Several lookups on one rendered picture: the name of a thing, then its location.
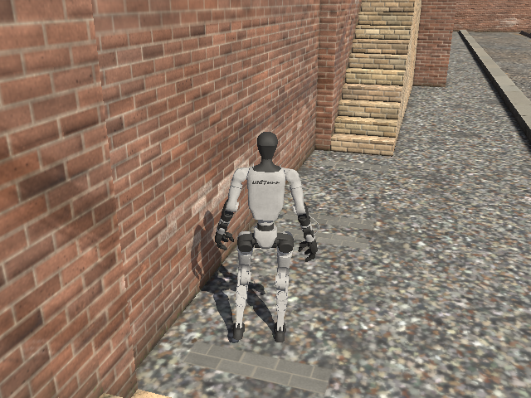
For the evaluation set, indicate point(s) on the robot head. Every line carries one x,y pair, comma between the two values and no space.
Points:
267,144

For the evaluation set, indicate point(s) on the robot right forearm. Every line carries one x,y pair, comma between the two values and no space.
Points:
306,226

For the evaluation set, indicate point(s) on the robot left upper arm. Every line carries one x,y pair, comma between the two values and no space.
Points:
240,175

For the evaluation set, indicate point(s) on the robot left forearm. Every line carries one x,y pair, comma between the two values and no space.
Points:
224,220

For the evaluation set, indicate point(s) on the robot right upper arm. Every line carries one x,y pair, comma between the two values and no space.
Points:
296,190

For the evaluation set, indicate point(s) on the right robot hand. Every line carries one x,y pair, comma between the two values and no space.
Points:
312,249

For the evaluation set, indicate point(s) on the left robot hand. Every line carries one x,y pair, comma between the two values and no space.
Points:
224,237

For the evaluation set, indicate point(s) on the robot left shin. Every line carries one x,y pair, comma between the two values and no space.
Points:
241,297

